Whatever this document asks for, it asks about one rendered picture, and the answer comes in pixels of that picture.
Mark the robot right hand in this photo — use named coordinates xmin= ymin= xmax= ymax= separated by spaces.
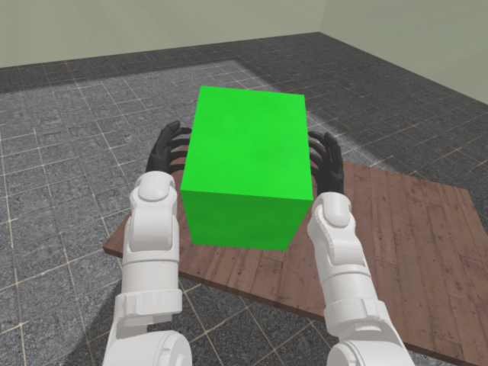
xmin=308 ymin=131 xmax=344 ymax=196

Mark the left robot forearm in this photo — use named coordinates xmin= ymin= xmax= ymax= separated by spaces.
xmin=102 ymin=171 xmax=182 ymax=366

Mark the right robot forearm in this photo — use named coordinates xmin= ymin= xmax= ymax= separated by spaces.
xmin=307 ymin=192 xmax=415 ymax=366

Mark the table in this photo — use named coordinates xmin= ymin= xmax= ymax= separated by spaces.
xmin=102 ymin=136 xmax=488 ymax=366

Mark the carton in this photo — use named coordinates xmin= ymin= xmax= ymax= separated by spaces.
xmin=180 ymin=85 xmax=313 ymax=251

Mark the robot left hand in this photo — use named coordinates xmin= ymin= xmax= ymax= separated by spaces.
xmin=145 ymin=120 xmax=192 ymax=175

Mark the robot left upper arm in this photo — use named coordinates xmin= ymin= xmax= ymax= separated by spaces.
xmin=103 ymin=330 xmax=192 ymax=366

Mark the robot right upper arm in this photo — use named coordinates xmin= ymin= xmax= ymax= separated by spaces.
xmin=326 ymin=340 xmax=414 ymax=366

